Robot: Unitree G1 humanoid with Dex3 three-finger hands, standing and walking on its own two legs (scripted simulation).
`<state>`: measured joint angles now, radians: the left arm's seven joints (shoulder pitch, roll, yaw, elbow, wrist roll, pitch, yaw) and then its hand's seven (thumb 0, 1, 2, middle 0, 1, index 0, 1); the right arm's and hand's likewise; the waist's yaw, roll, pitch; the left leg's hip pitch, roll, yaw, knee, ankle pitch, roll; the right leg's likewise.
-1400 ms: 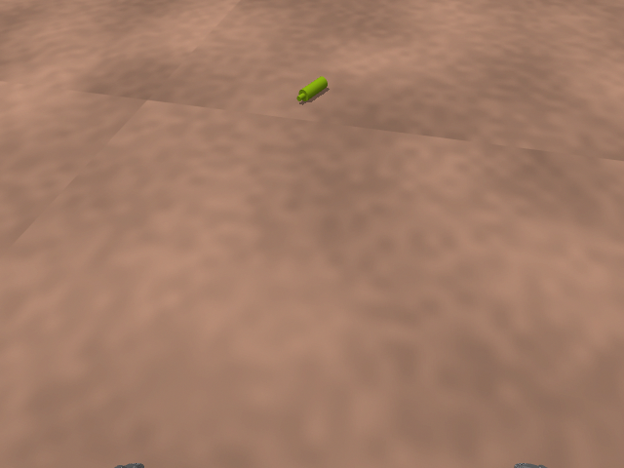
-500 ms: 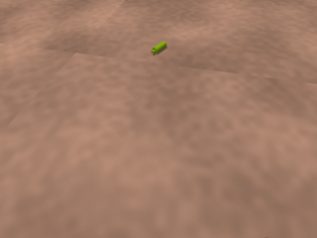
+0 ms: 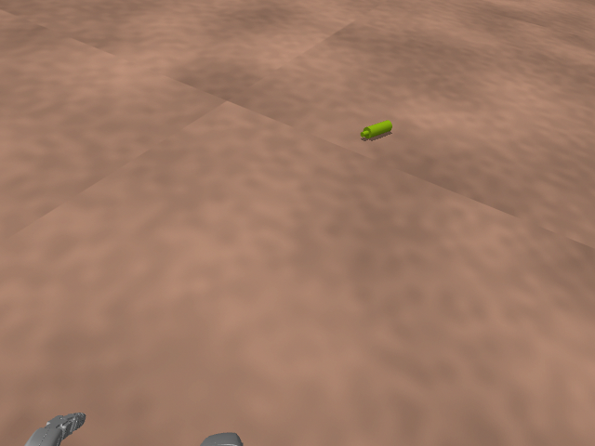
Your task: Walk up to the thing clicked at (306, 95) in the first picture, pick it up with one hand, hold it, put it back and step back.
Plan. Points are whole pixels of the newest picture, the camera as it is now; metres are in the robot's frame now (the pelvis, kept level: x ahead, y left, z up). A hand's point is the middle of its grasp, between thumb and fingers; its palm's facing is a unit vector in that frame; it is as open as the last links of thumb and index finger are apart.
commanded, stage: walk up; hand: left
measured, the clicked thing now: (375, 130) +2.05 -0.50 -0.73
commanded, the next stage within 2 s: none
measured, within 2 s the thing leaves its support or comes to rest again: neither
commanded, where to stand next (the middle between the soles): +1.97 -0.99 m, yaw +37 degrees
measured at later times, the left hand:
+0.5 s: hand (132, 352) +0.27 +0.30 -0.15, palm faces +0.19 -0.94 -0.28, open 7.4 cm
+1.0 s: hand (208, 257) +0.50 +0.22 -0.17, palm faces +0.37 -0.87 -0.32, open 7.4 cm
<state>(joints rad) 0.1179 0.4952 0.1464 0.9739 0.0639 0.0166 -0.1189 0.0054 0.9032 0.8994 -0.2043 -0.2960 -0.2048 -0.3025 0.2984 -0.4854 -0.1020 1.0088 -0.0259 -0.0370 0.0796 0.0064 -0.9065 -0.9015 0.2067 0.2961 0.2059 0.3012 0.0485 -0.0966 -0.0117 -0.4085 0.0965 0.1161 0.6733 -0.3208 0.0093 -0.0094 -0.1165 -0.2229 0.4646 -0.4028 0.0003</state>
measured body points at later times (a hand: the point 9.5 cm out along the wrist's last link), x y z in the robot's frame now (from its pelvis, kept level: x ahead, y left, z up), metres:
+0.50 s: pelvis +0.24 -0.01 +0.00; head +0.23 +0.04 +0.45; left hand +0.26 +0.35 -0.13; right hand +0.31 -0.34 -0.07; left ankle +0.10 +0.11 -0.73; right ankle +0.39 -0.17 -0.70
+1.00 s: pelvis +0.57 -0.07 -0.02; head +0.57 -0.03 +0.42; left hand +0.48 +0.26 -0.15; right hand +0.80 -0.33 -0.10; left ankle +0.66 +0.04 -0.74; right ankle +0.45 -0.16 -0.73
